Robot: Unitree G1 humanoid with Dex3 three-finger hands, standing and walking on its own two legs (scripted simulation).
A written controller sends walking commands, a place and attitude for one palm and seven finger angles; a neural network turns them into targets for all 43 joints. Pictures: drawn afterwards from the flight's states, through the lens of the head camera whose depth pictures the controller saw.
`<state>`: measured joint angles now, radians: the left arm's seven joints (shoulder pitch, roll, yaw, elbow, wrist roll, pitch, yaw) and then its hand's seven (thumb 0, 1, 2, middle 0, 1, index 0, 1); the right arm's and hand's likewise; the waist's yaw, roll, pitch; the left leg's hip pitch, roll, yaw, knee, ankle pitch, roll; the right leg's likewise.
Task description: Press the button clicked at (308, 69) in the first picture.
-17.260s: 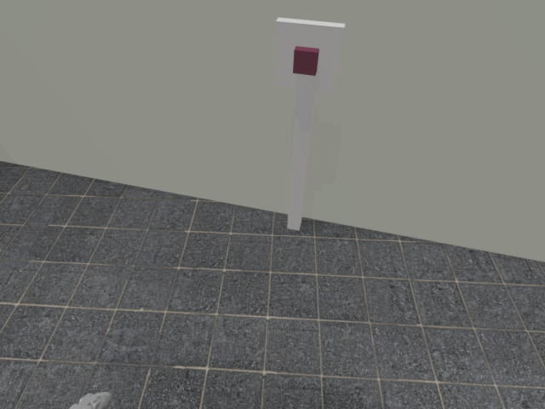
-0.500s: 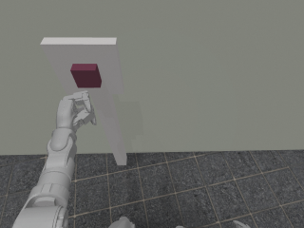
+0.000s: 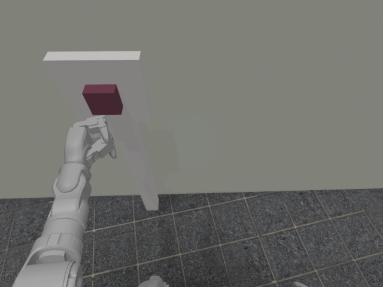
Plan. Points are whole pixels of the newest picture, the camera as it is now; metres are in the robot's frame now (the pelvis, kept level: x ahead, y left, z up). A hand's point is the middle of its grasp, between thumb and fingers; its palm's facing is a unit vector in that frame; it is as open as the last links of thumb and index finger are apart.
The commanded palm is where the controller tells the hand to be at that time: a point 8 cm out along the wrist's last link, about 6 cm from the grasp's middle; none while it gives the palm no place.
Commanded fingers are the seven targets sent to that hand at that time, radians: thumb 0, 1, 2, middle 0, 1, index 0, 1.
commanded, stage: press the button with the knuckle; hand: left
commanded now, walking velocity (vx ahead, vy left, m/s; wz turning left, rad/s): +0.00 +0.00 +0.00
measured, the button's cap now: (104, 99) +0.50 +0.20 +0.10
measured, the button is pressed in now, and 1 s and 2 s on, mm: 0 12 0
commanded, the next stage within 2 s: hold the button down briefly in 0.96 s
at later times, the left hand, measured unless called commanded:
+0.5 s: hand (111, 129) +0.43 +0.18 +0.07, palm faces +0.04 -1.00 -0.02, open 3.0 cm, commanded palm +0.41 +0.23 +0.07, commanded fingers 0.00 0.90 0.90 -1.30 -1.50 -1.30 -1.50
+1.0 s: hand (113, 125) +0.45 +0.18 +0.06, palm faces +0.07 -1.00 -0.04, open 2.7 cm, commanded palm +0.45 +0.22 +0.07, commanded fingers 0.00 0.90 0.90 -1.30 -1.50 -1.30 -1.50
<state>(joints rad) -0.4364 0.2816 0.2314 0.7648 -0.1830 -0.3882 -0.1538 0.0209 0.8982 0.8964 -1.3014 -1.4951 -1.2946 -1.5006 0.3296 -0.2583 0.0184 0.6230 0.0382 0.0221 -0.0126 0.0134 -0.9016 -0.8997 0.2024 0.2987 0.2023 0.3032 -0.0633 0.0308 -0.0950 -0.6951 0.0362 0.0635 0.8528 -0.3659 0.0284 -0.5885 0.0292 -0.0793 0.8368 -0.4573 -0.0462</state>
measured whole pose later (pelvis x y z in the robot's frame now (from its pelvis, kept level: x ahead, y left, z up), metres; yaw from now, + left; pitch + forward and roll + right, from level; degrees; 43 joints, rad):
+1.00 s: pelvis -0.03 +0.01 -0.02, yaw +1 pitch +16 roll -3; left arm -0.84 0.38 0.26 1.18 -0.11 -0.45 -0.09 -0.05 0.81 0.97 -1.30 -1.50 -1.32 -1.50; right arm 0.37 -0.27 0.03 0.69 0.00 0.00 -0.01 0.01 -0.90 -0.90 0.20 0.30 0.20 0.30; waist -0.13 0.04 -0.09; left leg -0.89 0.03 0.03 0.96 -0.35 0.04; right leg -0.76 0.02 -0.12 0.93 -0.45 -0.04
